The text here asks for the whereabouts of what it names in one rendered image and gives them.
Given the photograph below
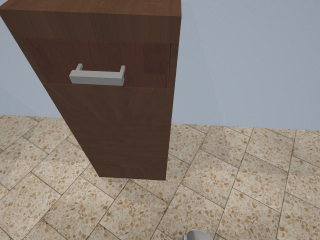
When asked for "handle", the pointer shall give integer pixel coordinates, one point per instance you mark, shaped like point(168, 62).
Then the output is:
point(80, 76)

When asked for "drawer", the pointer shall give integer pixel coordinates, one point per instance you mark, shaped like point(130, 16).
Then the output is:
point(146, 63)

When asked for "robot right thigh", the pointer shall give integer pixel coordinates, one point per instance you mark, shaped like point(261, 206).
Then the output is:
point(196, 235)

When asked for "cabinet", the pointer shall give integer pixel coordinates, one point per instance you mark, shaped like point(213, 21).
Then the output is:
point(124, 131)

